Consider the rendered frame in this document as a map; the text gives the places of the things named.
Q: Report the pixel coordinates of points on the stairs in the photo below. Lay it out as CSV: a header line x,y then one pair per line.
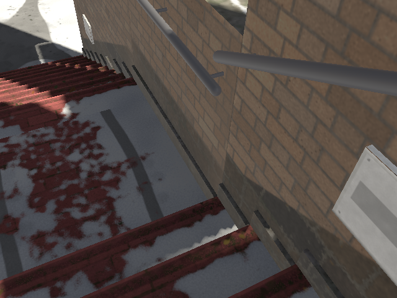
x,y
197,252
34,83

